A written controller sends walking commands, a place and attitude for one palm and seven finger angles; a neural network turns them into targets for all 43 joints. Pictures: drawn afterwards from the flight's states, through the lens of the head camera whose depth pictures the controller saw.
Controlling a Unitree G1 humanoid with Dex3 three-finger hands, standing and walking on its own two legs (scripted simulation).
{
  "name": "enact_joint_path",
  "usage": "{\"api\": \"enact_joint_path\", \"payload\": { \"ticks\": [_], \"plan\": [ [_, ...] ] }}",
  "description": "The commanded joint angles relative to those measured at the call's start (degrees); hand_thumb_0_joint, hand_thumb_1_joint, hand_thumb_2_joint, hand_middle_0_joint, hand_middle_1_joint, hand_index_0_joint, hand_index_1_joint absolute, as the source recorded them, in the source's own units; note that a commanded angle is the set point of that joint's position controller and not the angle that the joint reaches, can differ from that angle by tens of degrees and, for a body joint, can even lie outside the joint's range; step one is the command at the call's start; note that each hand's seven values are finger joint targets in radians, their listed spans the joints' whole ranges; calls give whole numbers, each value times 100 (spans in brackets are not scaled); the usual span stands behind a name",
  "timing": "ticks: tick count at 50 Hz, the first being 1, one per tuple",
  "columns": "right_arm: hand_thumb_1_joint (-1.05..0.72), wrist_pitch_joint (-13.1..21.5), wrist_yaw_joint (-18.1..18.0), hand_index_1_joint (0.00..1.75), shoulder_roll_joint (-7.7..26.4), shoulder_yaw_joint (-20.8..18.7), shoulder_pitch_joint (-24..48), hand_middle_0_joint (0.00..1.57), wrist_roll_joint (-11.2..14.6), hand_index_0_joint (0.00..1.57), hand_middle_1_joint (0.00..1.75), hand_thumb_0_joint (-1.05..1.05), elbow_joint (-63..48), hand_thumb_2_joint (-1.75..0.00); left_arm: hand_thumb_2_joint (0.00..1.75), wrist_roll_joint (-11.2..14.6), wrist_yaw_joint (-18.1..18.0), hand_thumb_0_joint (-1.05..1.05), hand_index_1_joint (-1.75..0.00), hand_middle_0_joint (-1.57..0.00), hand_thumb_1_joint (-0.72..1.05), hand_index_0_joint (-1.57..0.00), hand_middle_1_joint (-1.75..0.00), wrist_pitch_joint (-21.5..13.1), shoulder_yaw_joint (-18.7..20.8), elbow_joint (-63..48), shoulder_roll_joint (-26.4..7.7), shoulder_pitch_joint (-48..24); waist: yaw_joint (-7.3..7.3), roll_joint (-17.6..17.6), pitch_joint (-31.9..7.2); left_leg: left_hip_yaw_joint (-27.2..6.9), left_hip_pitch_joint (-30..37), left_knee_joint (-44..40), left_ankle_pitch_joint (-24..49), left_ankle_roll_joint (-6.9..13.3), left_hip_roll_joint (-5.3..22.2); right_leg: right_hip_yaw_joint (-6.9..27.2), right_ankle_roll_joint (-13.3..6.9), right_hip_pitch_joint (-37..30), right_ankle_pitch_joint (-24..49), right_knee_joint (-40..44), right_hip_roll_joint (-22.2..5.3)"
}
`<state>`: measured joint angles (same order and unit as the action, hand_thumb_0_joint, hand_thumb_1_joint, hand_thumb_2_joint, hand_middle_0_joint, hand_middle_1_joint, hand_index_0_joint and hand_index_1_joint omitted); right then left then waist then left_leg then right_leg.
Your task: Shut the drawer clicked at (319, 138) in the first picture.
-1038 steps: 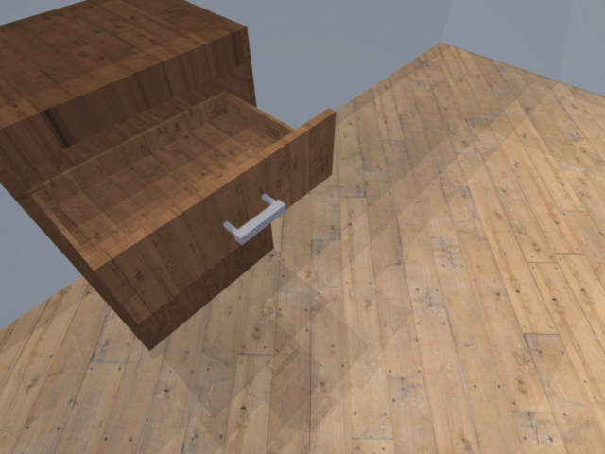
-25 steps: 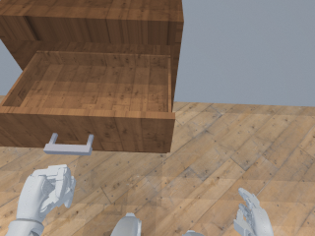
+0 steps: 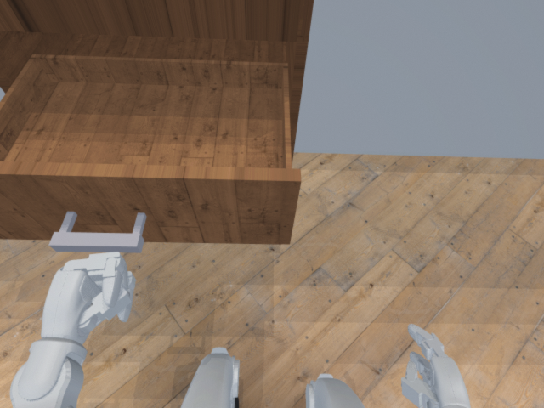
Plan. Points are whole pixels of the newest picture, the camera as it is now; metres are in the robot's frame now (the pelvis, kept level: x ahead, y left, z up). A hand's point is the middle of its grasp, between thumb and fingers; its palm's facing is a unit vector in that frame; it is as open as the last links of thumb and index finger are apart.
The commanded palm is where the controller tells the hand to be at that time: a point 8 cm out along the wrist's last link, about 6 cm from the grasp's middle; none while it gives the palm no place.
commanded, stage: bring the fist close to the handle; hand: left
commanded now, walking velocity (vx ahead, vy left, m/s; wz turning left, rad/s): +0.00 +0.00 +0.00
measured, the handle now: (102, 230) +0.35 +0.26 +0.04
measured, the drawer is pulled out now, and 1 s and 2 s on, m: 0.30 0.28 0.15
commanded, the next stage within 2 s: push the drawer shut in 0.28 s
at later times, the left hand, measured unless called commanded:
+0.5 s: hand (118, 303) +0.25 +0.21 +0.04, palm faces +0.03 -1.00 -0.06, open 3.3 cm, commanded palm +0.24 +0.26 +0.04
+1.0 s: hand (126, 268) +0.30 +0.22 +0.03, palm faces +0.03 -1.00 -0.06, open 2.7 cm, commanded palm +0.31 +0.26 +0.04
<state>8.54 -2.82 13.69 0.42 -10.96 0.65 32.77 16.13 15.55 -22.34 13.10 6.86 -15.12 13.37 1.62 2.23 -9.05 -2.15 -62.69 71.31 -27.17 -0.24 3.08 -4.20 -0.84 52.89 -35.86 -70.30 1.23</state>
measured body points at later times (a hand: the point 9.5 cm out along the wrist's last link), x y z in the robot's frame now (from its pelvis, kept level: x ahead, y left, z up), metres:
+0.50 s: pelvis +0.00 +0.01 +0.00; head +0.08 +0.02 +0.44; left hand +0.24 +0.26 +0.05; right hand +0.19 -0.23 -0.08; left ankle +0.06 +0.12 -0.63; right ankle -0.02 -0.12 -0.63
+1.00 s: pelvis -0.01 +0.01 +0.00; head +0.08 +0.02 +0.44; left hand +0.29 +0.27 +0.04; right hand +0.15 -0.24 -0.10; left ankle +0.06 +0.12 -0.63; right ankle -0.02 -0.12 -0.63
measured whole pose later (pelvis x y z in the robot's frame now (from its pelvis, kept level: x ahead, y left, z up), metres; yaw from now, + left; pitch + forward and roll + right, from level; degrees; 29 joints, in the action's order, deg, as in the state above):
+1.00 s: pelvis -0.01 +0.01 +0.00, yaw +1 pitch +19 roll -4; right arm 7.1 -4.5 15.1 1.6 -11.3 0.9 35.6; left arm 13.6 13.6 -23.0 11.9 17.4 -16.7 -1.3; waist 0.7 2.1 -8.3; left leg -3.0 -65.2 72.0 -25.8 0.2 2.1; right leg -5.1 -0.4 54.8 -35.0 -71.0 0.5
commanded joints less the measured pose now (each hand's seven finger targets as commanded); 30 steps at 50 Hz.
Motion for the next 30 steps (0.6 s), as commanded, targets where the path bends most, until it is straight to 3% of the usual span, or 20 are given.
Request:
{"api": "enact_joint_path", "payload": {
  "ticks": [1, 4, 6, 8, 10, 12, 15, 17, 19, 20, 24, 27, 30],
  "plan": [
    [-90, 213, -42, 30, 768, -341, 180, 20, 61, 20, 30, 0, -892, -90, 90, 113, -155, 0, -160, -140, 90, -140, -160, -387, 424, -1396, -793, -18, -95, 248, -1658, -10, 1995, -1015, 1216, 183, -153, 121, -17, -356, 1615, 1196, 63],
    [-90, 167, -51, 30, 782, -353, 152, 20, 47, 20, 30, 0, -850, -90, 90, 102, -212, 0, -160, -140, 90, -140, -160, -391, 432, -1186, -743, 26, -38, 6, -1489, -33, 1838, -972, 1105, 185, -147, 109, -3, -246, 1533, 1191, 83],
    [-90, 160, -61, 30, 800, -351, 139, 20, 52, 20, 30, 0, -847, -90, 90, 99, -194, 0, -160, -140, 90, -140, -160, -429, 389, -1176, -735, -84, 12, 25, -1431, -23, 1781, -943, 1031, 187, -146, 115, 1, -190, 1463, 1196, 76],
    [-90, 158, -72, 30, 817, -349, 114, 20, 41, 20, 30, 0, -827, -90, 90, 99, -172, 0, -160, -140, 90, -140, -160, -500, 466, -1197, -819, -135, -14, 75, -1491, -27, 1781, -914, 1071, 188, -150, 134, -17, -208, 1492, 1162, 72],
    [-90, 190, -54, 30, 789, -349, 126, 20, 52, 20, 30, 0, -894, -90, 90, 126, -123, 0, -160, -140, 90, -140, -160, -573, 270, -1466, -669, 18, -44, 290, -1671, -44, 2051, -967, 1268, 184, -149, 90, -36, -245, 1628, 1133, 64],
    [-90, 184, -63, 30, 799, -360, 119, 20, 46, 20, 30, 0, -871, -90, 90, 116, -138, 0, -160, -140, 90, -140, -160, -573, 328, -1496, -763, 155, -46, 214, -1694, -81, 2064, -941, 1364, 195, -134, 83, -39, -249, 1711, 1107, 88],
    [-90, 164, -51, 30, 782, -355, 136, 20, 51, 20, 30, 0, -912, -90, 90, 98, -165, 0, -160, -140, 90, -140, -160, -551, 156, -1541, -604, 169, 5, 159, -1573, -105, 2054, -984, 1221, 175, -131, 28, -18, -121, 1555, 1099, 80],
    [-90, 125, -68, 30, 792, -361, 151, 20, 50, 20, 30, 0, -871, -90, 90, 77, -221, 0, -160, -140, 90, -140, -160, -533, 370, -1422, -782, 215, -32, 162, -1398, -89, 1887, -959, 1069, 182, -144, 61, -39, -109, 1433, 1142, 95],
    [-90, 111, -59, 30, 776, -360, 162, 20, 52, 20, 30, 0, -933, -90, 90, 79, -224, 0, -160, -140, 90, -140, -160, -554, 322, -1520, -709, 266, -49, 128, -1532, -91, 1946, -980, 1090, 174, -144, 47, -35, -135, 1450, 1110, 90],
    [-90, 111, -59, 30, 782, -350, 170, 20, 46, 20, 30, 0, -951, -90, 90, 72, -234, 0, -160, -140, 90, -140, -160, -569, 317, -1598, -735, 198, -59, 280, -1562, -82, 1980, -971, 1117, 170, -148, 62, -43, -119, 1462, 1098, 84],
    [-90, 109, -92, 30, 822, -295, 113, 20, 20, 20, 30, 0, -868, -90, 90, 8, -256, 0, -160, -140, 90, -140, -160, -590, 229, -1397, -765, -581, 102, 223, -1379, -125, 1820, -900, 802, 175, -144, 64, -41, 130, 1171, 1100, 92],
    [-90, 116, -118, 30, 865, -279, 95, 20, 31, 20, 30, 0, -848, -90, 90, -20, -205, 0, -160, -140, 90, -140, -160, -548, 185, -1291, -802, -891, 89, 396, -1495, -133, 1937, -910, 816, 182, -148, 89, -63, 127, 1172, 1112, 91],
    [-90, 107, -126, 30, 887, -280, 60, 20, 44, 20, 30, 0, -830, -90, 90, -25, -183, 0, -160, -140, 90, -140, -160, -391, 171, -1131, -815, -1151, 92, 275, -1687, -139, 2086, -973, 867, 178, -133, 78, -42, 70, 1223, 1162, 87]
  ]
}}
